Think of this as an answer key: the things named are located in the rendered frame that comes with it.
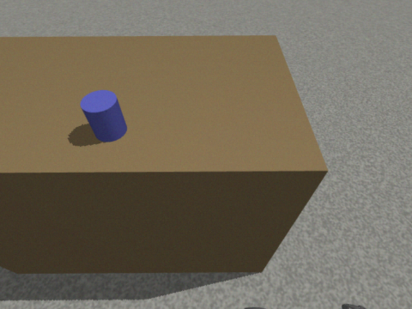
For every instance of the can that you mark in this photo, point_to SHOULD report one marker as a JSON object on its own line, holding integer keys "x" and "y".
{"x": 104, "y": 115}

